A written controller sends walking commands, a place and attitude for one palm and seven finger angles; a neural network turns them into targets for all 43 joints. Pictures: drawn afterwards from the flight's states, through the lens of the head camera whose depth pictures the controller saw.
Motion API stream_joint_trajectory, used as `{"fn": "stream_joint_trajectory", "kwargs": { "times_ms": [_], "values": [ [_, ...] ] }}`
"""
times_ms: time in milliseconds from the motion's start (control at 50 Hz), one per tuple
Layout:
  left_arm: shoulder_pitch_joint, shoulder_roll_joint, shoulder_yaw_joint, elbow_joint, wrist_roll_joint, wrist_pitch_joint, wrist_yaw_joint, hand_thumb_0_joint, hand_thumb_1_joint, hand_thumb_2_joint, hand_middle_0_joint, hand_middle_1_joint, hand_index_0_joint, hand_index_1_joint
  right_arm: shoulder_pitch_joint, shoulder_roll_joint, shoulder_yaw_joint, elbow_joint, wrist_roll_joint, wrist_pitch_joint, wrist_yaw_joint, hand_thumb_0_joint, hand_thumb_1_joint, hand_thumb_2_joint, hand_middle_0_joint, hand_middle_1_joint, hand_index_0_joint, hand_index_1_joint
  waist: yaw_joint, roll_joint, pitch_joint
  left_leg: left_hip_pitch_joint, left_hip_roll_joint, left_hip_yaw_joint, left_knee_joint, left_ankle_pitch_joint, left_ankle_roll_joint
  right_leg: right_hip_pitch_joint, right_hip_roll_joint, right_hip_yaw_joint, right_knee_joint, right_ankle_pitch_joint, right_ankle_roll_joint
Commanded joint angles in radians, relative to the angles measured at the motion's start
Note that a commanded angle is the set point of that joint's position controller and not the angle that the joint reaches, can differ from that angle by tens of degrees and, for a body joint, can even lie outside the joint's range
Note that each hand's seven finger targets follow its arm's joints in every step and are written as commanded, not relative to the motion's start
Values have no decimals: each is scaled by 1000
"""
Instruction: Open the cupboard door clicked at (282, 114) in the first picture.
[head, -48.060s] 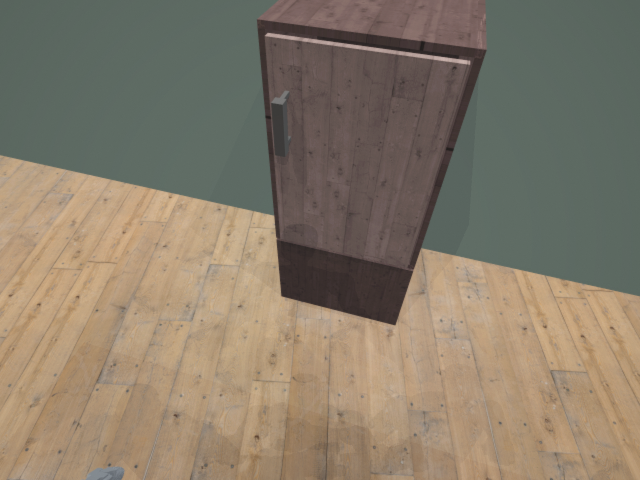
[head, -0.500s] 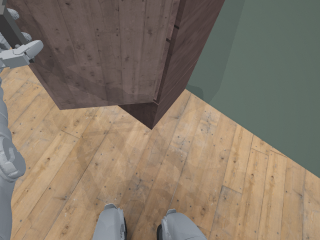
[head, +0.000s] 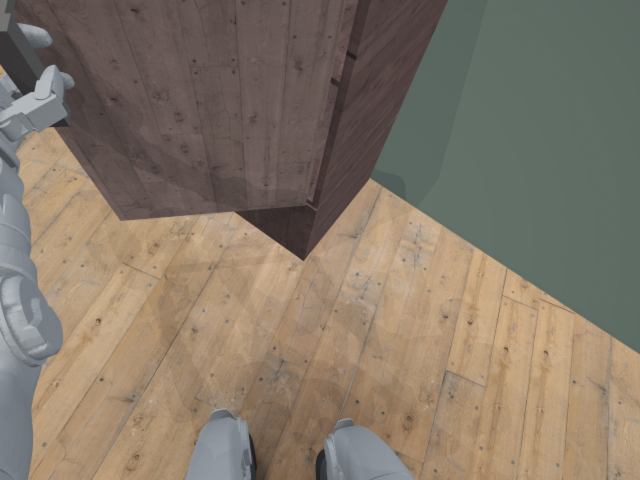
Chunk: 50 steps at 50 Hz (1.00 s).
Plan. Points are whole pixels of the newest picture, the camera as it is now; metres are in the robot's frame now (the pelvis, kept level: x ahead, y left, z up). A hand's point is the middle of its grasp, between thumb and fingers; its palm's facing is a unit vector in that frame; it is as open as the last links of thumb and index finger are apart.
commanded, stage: pull the door open along its arc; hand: left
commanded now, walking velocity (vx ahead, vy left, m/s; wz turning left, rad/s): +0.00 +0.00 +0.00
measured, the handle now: (33, 62) +0.59 +0.27 +0.09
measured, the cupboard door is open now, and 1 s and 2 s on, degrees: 45 87 87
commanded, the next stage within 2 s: open thumb and fingers to let go in 0.86 s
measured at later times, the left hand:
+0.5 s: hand (95, 204) +0.40 +0.19 +0.09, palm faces +0.26 -0.96 +0.04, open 6.4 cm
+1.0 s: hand (194, 274) +0.33 +0.10 +0.09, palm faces +0.50 -0.87 +0.01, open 6.5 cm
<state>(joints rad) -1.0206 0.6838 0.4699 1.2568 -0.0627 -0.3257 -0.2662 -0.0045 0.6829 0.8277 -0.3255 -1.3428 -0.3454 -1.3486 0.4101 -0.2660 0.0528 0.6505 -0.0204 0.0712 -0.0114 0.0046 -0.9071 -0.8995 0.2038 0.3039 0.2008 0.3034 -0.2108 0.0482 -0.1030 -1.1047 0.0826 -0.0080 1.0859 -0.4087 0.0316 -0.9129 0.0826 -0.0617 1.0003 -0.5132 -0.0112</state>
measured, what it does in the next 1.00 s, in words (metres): shifts its weight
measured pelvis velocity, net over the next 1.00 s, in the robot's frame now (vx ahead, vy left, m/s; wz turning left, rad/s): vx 0.02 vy -0.05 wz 0.09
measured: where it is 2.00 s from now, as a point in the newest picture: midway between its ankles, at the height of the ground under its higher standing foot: outside the picture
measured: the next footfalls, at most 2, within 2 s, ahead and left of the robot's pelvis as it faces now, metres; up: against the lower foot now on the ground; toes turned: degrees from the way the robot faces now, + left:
none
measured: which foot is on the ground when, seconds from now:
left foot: down 0.00-1.00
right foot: down 0.00-1.00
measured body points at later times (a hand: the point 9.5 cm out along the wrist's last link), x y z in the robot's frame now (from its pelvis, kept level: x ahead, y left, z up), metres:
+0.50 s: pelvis +0.03 +0.00 +0.03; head +0.09 +0.00 +0.47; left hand +0.38 +0.24 +0.09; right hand +0.12 -0.25 -0.09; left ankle +0.05 +0.10 -0.66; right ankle -0.03 -0.12 -0.66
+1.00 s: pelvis +0.02 -0.05 +0.03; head +0.05 -0.07 +0.48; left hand +0.29 +0.14 +0.10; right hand +0.18 -0.27 -0.09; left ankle +0.05 +0.10 -0.66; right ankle -0.03 -0.12 -0.66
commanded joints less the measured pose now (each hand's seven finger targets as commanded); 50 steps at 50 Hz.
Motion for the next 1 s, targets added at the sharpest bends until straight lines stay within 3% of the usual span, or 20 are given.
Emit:
{"fn": "stream_joint_trajectory", "kwargs": {
  "times_ms": [0, 120, 180, 280, 300, 320, 340, 380, 520, 600, 620, 660, 700, 720, 760, 820, 900, 920, 940, 980],
  "values": [
    [-328, 244, 20, -263, -33, -77, -14, 0, 900, 900, -400, -1350, -400, -1350, 195, -207, -78, -38, 3, -8, -13, 0, -900, -900, 200, 300, 200, 300, 32, 194, -542, 669, -19, -76, -91, 426, -4, 18, 14, 15, -126, 367, -4],
    [-123, 183, 28, -380, -77, -83, -27, 0, 900, 900, -400, -1350, -400, -1350, 167, -198, -90, -69, 14, 2, -1, 0, -900, -900, 200, 300, 200, 300, 83, 150, -551, 676, -32, -56, -116, 474, -2, 118, 18, 13, -130, 449, -6],
    [42, 112, 4, -436, -103, -71, -28, 0, 900, 900, -400, -1350, -400, -1350, 130, -188, -97, -96, 25, 6, 6, 0, -900, -900, 200, 300, 200, 300, 102, 99, -499, 659, -37, -37, -139, 459, 2, 156, 17, 11, -148, 469, -1],
    [328, -30, -61, -640, -147, -58, -13, 0, 900, 900, -400, -1350, -400, -1350, 63, -165, -106, -148, 44, -2, 20, 0, -900, -900, 200, 300, 200, 300, 141, 76, -454, 676, -47, -14, -172, 493, 1, 235, 12, 8, -163, 540, 1],
    [389, -39, -58, -680, -158, -53, -7, 0, 900, 900, -400, -1350, -400, -1350, 51, -164, -109, -159, 46, -6, 23, 0, -900, -900, 200, 300, 200, 300, 153, 58, -443, 664, -50, -10, -180, 488, 1, 257, 11, 8, -164, 548, 1],
    [414, -83, 41, -763, -214, -47, 113, 0, 900, 900, -400, -1350, -400, -1350, 29, -133, -108, -166, 38, -20, 22, 0, -900, -900, 200, 300, 200, 300, 225, 82, -442, 650, -52, -3, -186, 531, -6, 282, 7, 0, -166, 552, 0],
    [491, -178, -27, -814, -207, -36, 183, 0, 900, 900, -400, -1350, -400, -1350, 10, -123, -106, -174, 39, -35, 30, 0, -900, -900, 200, 300, 200, 300, 211, 90, -438, 669, -50, -1, -196, 547, -15, 281, 6, -5, -159, 555, 7],
    [656, -258, -45, -921, -185, -22, 307, 0, 900, 900, -400, -1350, -400, -1350, -13, -113, -111, -178, 32, -50, 46, 0, -900, -900, 200, 300, 200, 300, 230, 49, -410, 669, -48, 3, -211, 566, -25, 298, 4, -13, -156, 555, 8],
    [837, -371, -118, -1138, -50, -10, 618, 0, 900, 900, -400, -1350, -400, -1350, -129, -81, -100, -202, -7, -40, 45, 0, -900, -900, 200, 300, 200, 300, 242, -64, -319, 599, -66, 14, -236, 409, -26, 394, -17, 8, -168, 536, 2],
    [872, -484, -214, -1166, 10, 8, 724, 0, 900, 900, -400, -1350, -400, -1350, -191, -55, -91, -205, -22, -20, 34, 0, -900, -900, 200, 300, 200, 300, 241, -68, -283, 602, -70, 20, -241, 355, -30, 399, -37, 22, -190, 509, 3],
    [869, -482, -233, -1179, 29, 8, 734, 0, 900, 900, -400, -1350, -400, -1350, -196, -53, -91, -204, -26, -17, 30, 0, -900, -900, 200, 300, 200, 300, 233, -92, -277, 596, -70, 16, -238, 334, -27, 399, -37, 33, -199, 498, 5],
    [882, -518, -279, -1193, 48, 13, 741, 0, 900, 900, -400, -1350, -400, -1350, -220, -43, -88, -208, -28, -11, 22, 0, -900, -900, 200, 300, 200, 300, 231, -62, -257, 603, -74, 22, -244, 310, -27, 401, -49, 42, -213, 498, 4],
    [887, -542, -311, -1216, 55, 10, 738, 0, 900, 900, -400, -1350, -400, -1350, -231, -37, -86, -210, -30, -8, 16, 0, -900, -900, 200, 300, 200, 300, 226, -61, -249, 606, -75, 22, -242, 305, -27, 409, -59, 54, -223, 527, 9],
    [898, -542, -321, -1216, 58, 9, 734, 0, 900, 900, -400, -1350, -400, -1350, -227, -36, -86, -209, -31, -8, 13, 0, -900, -900, 200, 300, 200, 300, 220, -95, -246, 598, -74, 19, -243, 299, -25, 423, -61, 62, -231, 540, 12],
    [939, -588, -364, -1241, 51, 8, 723, 0, 900, 900, -400, -1350, -400, -1350, -245, -29, -84, -217, -30, -12, 12, 0, -900, -900, 200, 300, 200, 300, 222, -70, -241, 604, -77, 21, -245, 290, -28, 430, -72, 68, -235, 571, 17],
    [888, -633, -428, -1252, 51, 5, 720, 0, 900, 900, -400, -1350, -400, -1350, -252, -27, -83, -211, -34, -25, 8, 0, -900, -900, 200, 300, 200, 300, 195, -98, -213, 590, -78, 13, -234, 255, -25, 414, -87, 87, -250, 576, 31],
    [859, -726, -537, -1267, 74, -7, 734, 0, 900, 900, -400, -1350, -400, -1350, -250, -25, -91, -201, -41, -51, 15, 0, -900, -900, 200, 300, 200, 300, 182, -83, -248, 590, -84, 6, -214, 259, -26, 406, -106, 95, -230, 634, 39],
    [839, -741, -565, -1267, 83, -7, 739, 0, 900, 900, -400, -1350, -400, -1350, -242, -27, -92, -196, -40, -56, 17, 0, -900, -900, 200, 300, 200, 300, 166, -117, -237, 580, -82, 0, -210, 253, -23, 396, -106, 97, -233, 627, 41],
    [726, -677, -521, -1247, 96, -17, 751, 0, 900, 900, -400, -1350, -400, -1350, -241, -35, -96, -170, -42, -57, 11, 0, -900, -900, 200, 300, 200, 300, 150, -130, -234, 565, -80, -6, -197, 241, -22, 373, -114, 107, -229, 620, 43],
    [728, -662, -501, -1218, 113, -27, 755, 0, 760, 840, -390, -1335, -390, -1335, -237, -30, -100, -158, -46, -56, 4, 0, -900, -900, 200, 300, 200, 300, 168, -116, -275, 550, -86, -4, -191, 234, -22, 390, -122, 122, -223, 614, 43]
  ]
}}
